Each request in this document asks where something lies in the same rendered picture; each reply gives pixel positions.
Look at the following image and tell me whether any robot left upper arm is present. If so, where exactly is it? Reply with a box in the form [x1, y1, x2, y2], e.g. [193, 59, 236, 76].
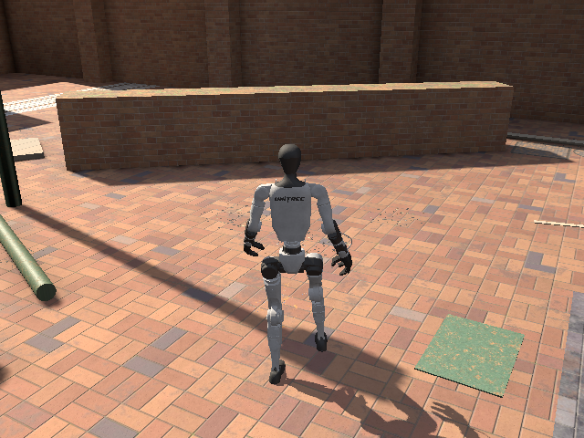
[247, 183, 272, 233]

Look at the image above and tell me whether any right robot forearm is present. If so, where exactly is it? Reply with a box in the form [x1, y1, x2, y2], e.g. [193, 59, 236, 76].
[328, 220, 349, 258]

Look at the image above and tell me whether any robot right upper arm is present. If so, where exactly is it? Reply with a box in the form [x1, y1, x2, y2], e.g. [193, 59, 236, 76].
[309, 183, 336, 235]

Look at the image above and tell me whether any left robot hand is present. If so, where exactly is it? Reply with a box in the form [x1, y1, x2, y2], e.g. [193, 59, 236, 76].
[244, 242, 265, 256]

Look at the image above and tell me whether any right robot hand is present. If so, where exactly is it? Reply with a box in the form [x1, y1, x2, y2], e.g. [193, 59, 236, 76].
[331, 253, 352, 276]

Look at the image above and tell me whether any robot right thigh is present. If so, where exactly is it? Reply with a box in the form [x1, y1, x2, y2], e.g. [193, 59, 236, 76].
[305, 253, 323, 303]

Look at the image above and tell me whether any left robot forearm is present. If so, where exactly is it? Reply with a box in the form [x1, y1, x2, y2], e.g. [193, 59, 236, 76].
[244, 218, 257, 246]

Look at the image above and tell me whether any robot right shin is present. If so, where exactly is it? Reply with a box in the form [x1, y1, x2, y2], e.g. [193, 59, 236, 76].
[312, 287, 325, 340]

